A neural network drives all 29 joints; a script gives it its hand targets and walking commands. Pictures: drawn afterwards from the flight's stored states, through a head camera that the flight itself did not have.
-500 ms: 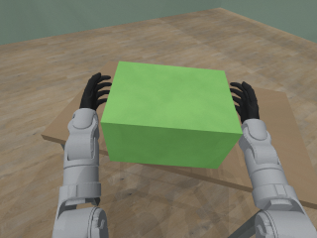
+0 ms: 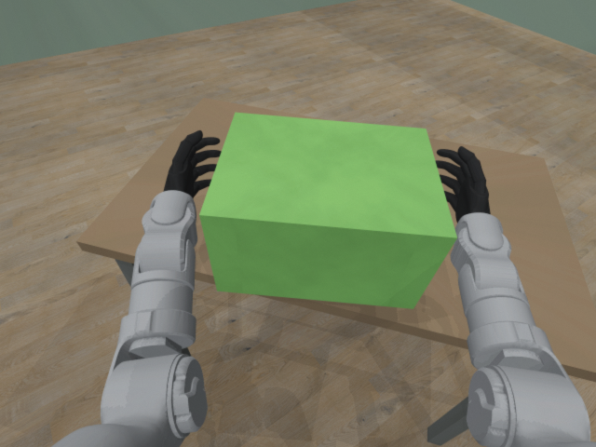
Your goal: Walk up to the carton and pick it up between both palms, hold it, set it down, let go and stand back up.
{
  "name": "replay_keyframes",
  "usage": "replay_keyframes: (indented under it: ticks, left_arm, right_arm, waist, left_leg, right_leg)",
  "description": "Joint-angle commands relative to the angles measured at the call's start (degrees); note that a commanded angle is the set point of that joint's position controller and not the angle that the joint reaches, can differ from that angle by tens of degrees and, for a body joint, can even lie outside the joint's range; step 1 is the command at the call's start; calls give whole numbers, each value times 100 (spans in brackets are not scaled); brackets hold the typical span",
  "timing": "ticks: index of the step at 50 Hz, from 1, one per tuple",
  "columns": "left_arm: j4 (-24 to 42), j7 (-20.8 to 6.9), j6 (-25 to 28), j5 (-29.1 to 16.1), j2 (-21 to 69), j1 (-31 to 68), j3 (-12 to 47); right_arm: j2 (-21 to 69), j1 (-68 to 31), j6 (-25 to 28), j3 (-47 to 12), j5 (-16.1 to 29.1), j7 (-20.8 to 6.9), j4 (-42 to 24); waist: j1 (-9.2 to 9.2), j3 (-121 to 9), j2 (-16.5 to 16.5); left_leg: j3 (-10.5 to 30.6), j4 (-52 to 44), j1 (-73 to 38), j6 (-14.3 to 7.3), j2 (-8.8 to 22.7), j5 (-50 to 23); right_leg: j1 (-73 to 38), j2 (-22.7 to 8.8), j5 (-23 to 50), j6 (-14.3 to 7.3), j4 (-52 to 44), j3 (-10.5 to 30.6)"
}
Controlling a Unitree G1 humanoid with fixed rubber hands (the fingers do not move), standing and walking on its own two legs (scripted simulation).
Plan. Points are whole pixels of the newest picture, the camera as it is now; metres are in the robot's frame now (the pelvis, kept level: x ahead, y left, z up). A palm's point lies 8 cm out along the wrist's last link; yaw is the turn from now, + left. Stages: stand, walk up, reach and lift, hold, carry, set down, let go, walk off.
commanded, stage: set down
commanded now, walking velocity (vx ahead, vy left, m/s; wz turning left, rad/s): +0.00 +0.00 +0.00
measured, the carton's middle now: (322, 208) +0.42 -0.01 +0.08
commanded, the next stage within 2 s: none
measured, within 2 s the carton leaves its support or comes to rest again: rests again in 1.10 s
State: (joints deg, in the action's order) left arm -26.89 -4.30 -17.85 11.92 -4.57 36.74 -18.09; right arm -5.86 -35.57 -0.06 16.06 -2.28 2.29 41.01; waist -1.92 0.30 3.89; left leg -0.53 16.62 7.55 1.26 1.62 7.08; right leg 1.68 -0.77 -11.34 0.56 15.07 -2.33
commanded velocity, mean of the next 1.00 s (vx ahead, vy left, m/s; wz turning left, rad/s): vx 0.00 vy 0.00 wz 0.00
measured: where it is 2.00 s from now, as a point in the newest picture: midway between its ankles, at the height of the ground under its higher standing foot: outside the picture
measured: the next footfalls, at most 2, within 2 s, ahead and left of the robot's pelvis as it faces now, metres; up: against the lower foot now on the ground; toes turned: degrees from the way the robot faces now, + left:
none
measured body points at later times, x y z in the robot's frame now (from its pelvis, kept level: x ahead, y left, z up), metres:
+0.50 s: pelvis +0.01 +0.00 +0.00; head +0.03 +0.02 +0.45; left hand +0.44 +0.18 +0.11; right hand +0.41 -0.21 +0.12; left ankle +0.02 +0.13 -0.75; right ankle -0.03 -0.12 -0.75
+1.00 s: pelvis +0.02 +0.00 +0.00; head +0.06 +0.01 +0.45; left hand +0.46 +0.17 +0.09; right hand +0.43 -0.22 +0.09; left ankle +0.02 +0.13 -0.75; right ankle -0.03 -0.12 -0.75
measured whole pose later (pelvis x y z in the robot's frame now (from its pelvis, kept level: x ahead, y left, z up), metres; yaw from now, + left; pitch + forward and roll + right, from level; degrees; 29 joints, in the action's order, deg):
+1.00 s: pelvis +0.02 +0.00 +0.00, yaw -1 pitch +8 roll +0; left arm -56.4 -3.5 1.2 11.0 -6.9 47.2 -22.7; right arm -4.8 -40.8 6.4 25.5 -11.9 1.4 50.2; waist -0.8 -4.2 1.6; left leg -1.7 15.6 17.5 1.4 2.1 6.4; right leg 13.1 -0.5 -11.3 0.5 16.1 -1.3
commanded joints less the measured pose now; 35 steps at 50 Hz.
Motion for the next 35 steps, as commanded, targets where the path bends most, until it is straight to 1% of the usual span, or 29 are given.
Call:
replay_keyframes:
  ticks: [1,2,4,5,6,7,8,10,11,12,14,15,16,18,19,20,21,22,23,26,27,28,30,31,32,33,34,35]
  left_arm:
    - [111,-673,377,-310,2308,3145,1852]
    - [76,-664,417,-314,2252,3120,1801]
    - [175,-598,572,-409,2297,3407,1881]
    - [119,-563,638,-422,2336,3502,1896]
    - [26,-536,702,-428,2368,3589,1892]
    - [-22,-526,766,-395,2371,3642,1883]
    - [-132,-526,814,-354,2312,3685,1821]
    - [-376,-519,897,-364,2316,3659,1767]
    - [-370,-511,923,-355,2295,3727,1743]
    - [-508,-523,963,-343,2335,3770,1722]
    - [-583,-536,1029,-323,2341,3824,1635]
    - [-730,-539,1065,-278,2267,3821,1545]
    - [-744,-547,1098,-294,2327,3813,1546]
    - [-834,-544,1142,-280,2278,3881,1538]
    - [-930,-547,1167,-270,2316,3830,1476]
    - [-982,-552,1198,-233,2301,3869,1404]
    - [-1071,-549,1228,-235,2229,3876,1374]
    - [-1146,-540,1251,-220,2268,3815,1333]
    - [-1151,-535,1273,-167,2240,3890,1287]
    - [-1177,-516,1388,-172,2346,3885,1315]
    - [-1237,-493,1420,-200,2291,4008,1281]
    - [-1257,-479,1474,-177,2348,3941,1313]
    - [-1292,-436,1547,-208,2395,4026,1366]
    - [-1300,-422,1586,-226,2386,4099,1422]
    - [-1312,-416,1635,-256,2379,4205,1424]
    - [-1398,-415,1683,-254,2399,4210,1372]
    - [-1390,-396,1729,-261,2358,4284,1446]
    - [-1444,-387,1778,-272,2398,4267,1450]
  right_arm:
    - [2094,-3708,513,-1497,-210,-811,-1091]
    - [2096,-3708,545,-1455,-239,-819,-1067]
    - [2150,-3907,641,-1481,-284,-835,-1136]
    - [2244,-3943,678,-1537,-263,-828,-1125]
    - [2220,-3991,702,-1488,-285,-828,-1115]
    - [2276,-3969,712,-1496,-289,-817,-1096]
    - [2303,-4002,711,-1440,-317,-813,-1011]
    - [2313,-4038,720,-1407,-399,-836,-963]
    - [2268,-4003,716,-1362,-408,-842,-859]
    - [2345,-3985,718,-1344,-403,-837,-769]
    - [2388,-3947,723,-1273,-500,-849,-713]
    - [2367,-4039,734,-1288,-513,-864,-722]
    - [2390,-3972,732,-1267,-554,-873,-712]
    - [2395,-4033,760,-1218,-604,-892,-654]
    - [2437,-3993,760,-1167,-589,-886,-581]
    - [2433,-3941,764,-1132,-640,-884,-570]
    - [2410,-3920,770,-1092,-681,-905,-514]
    - [2389,-3947,775,-1053,-707,-908,-478]
    - [2381,-3918,777,-1047,-750,-917,-444]
    - [2412,-3815,839,-952,-787,-930,-385]
    - [2449,-3971,880,-953,-843,-927,-427]
    - [2490,-3900,895,-982,-813,-925,-318]
    - [2444,-3885,947,-955,-895,-929,-282]
    - [2398,-3887,976,-916,-904,-925,-254]
    - [2416,-3907,1000,-915,-935,-920,-246]
    - [2450,-3936,1023,-925,-942,-909,-237]
    - [2451,-3949,1053,-935,-953,-906,-249]
    - [2468,-3992,1076,-944,-942,-906,-239]
  waist:
    - [33,-2362,-369]
    - [49,-2486,-358]
    - [33,-2869,-439]
    - [62,-2949,-399]
    - [27,-3060,-442]
    - [43,-3018,-398]
    - [22,-3033,-436]
    - [56,-3057,-386]
    - [45,-3026,-424]
    - [55,-3005,-415]
    - [71,-2973,-348]
    - [133,-3047,-310]
    - [74,-3002,-325]
    - [82,-3093,-403]
    - [80,-3115,-372]
    - [95,-3085,-429]
    - [67,-3076,-367]
    - [112,-3107,-365]
    - [99,-3081,-388]
    - [87,-3229,-521]
    - [97,-3426,-489]
    - [99,-3406,-513]
    - [86,-3546,-505]
    - [59,-3600,-559]
    - [4,-3667,-543]
    - [55,-3664,-497]
    - [11,-3735,-520]
    - [66,-3777,-584]
  left_leg:
    - [-486,-45,-1474,55,-223,-1208]
    - [-513,-24,-1505,40,-229,-1292]
    - [-486,66,-1564,73,-240,-1592]
    - [-508,113,-1580,83,-243,-1805]
    - [-500,139,-1585,103,-235,-1906]
    - [-515,118,-1516,117,-238,-1923]
    - [-510,129,-1513,112,-252,-1889]
    - [-517,113,-1490,101,-239,-1836]
    - [-497,118,-1449,105,-240,-1846]
    - [-528,93,-1410,89,-228,-1793]
    - [-518,52,-1362,60,-227,-1785]
    - [-526,61,-1318,18,-206,-1768]
    - [-506,68,-1324,41,-221,-1831]
    - [-499,99,-1392,74,-220,-1994]
    - [-533,125,-1430,72,-195,-2044]
    - [-525,123,-1395,64,-182,-2023]
    - [-539,96,-1382,47,-191,-1994]
    - [-523,105,-1393,64,-155,-2047]
    - [-528,84,-1351,61,-170,-1976]
    - [-553,178,-1527,115,-126,-2383]
    - [-514,231,-1557,103,-147,-2445]
    - [-513,242,-1587,133,-114,-2542]
    - [-477,288,-1686,147,-97,-2666]
    - [-457,314,-1737,173,-68,-2748]
    - [-463,341,-1770,192,-82,-2763]
    - [-464,371,-1762,173,-74,-2822]
    - [-471,374,-1708,191,-87,-2809]
    - [-454,401,-1738,188,-77,-2894]
  right_leg:
    - [-3,231,1967,262,-113,-442]
    - [-14,246,2040,263,-94,-457]
    - [-65,255,2400,271,-16,-463]
    - [-98,272,2621,259,27,-470]
    - [-74,255,2672,267,29,-487]
    - [-119,251,2766,295,43,-498]
    - [-96,241,2768,303,29,-474]
    - [-115,224,2755,315,34,-478]
    - [-36,230,2772,314,47,-459]
    - [-112,201,2725,310,29,-463]
    - [-99,187,2781,338,40,-454]
    - [-125,166,2829,354,55,-452]
    - [-157,174,2896,371,81,-476]
    - [-70,187,3068,371,120,-466]
    - [-75,191,3065,346,92,-448]
    - [-75,169,3021,331,98,-437]
    - [-33,166,3008,351,93,-459]
    - [-15,165,3014,365,111,-466]
    - [-12,171,2934,356,85,-485]
    - [112,198,3123,340,115,-510]
    - [125,202,3141,333,137,-508]
    - [171,210,3179,321,130,-501]
    - [338,218,3076,347,125,-539]
    - [415,227,3065,335,117,-549]
    - [501,250,3103,320,123,-543]
    - [491,238,3140,331,144,-537]
    - [529,248,3145,335,144,-556]
    - [578,227,3198,338,172,-537]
